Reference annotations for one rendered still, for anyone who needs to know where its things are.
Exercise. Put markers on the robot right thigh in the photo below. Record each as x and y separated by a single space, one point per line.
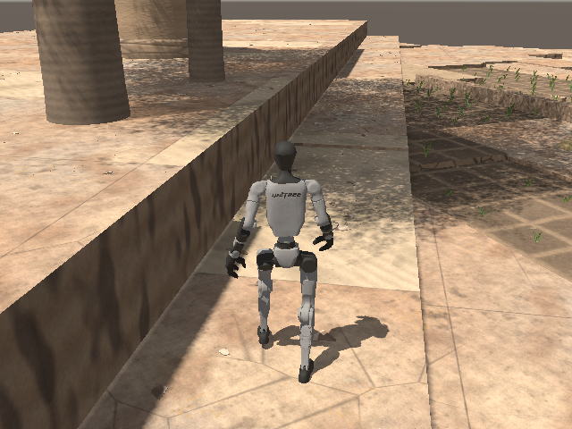
308 279

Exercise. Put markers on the robot left hand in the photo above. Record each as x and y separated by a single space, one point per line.
230 265

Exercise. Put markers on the robot right forearm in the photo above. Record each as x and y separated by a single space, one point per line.
327 229

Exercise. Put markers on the robot right hand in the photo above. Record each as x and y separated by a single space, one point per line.
326 246

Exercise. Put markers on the left robot upper arm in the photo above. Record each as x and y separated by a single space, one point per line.
257 189

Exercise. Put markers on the robot left forearm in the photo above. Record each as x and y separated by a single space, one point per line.
240 241

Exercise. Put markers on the humanoid robot torso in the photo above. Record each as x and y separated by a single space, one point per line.
285 213

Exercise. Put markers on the right robot upper arm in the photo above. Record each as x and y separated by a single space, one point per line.
314 189

